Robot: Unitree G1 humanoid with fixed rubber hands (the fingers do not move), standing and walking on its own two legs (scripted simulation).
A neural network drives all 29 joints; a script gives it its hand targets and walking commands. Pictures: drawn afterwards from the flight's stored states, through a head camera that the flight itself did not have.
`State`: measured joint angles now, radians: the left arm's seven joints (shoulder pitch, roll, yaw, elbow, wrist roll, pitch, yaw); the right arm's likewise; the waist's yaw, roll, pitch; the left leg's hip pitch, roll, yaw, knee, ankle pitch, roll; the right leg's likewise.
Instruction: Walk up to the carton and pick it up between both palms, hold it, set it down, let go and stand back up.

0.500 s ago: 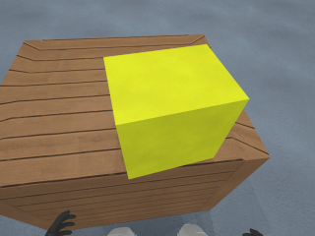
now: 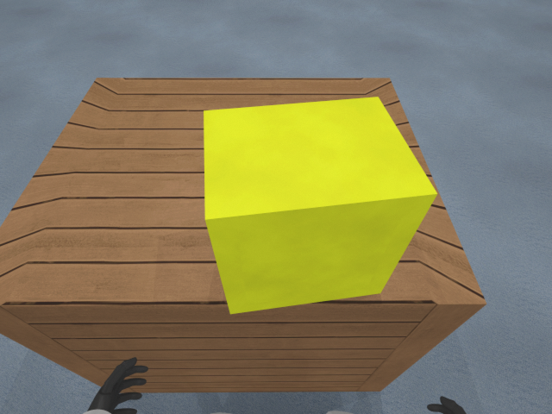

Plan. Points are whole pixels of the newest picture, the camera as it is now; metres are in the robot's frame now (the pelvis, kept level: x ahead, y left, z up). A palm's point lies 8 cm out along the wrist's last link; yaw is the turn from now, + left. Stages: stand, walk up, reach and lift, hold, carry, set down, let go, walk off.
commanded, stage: walk up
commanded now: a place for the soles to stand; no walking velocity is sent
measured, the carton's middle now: (300, 210) +0.39 -0.04 +0.08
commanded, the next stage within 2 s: reach and lift in 0.58 s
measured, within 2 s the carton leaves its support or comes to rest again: neither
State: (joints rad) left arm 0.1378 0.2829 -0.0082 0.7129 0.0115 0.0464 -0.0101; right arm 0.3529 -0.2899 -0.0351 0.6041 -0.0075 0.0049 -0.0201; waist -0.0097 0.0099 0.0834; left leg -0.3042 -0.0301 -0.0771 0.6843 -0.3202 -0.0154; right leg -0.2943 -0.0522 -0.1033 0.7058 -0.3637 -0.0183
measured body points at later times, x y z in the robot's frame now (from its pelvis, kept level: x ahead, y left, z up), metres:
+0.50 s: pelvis +0.00 -0.02 +0.00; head +0.02 +0.00 +0.45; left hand +0.07 +0.27 -0.12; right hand +0.12 -0.28 -0.09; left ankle +0.02 +0.13 -0.72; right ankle +0.01 -0.11 -0.72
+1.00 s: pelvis +0.01 -0.01 +0.02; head +0.00 +0.02 +0.47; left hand +0.20 +0.24 -0.06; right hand +0.15 -0.28 -0.05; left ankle +0.02 +0.13 -0.72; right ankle +0.01 -0.11 -0.72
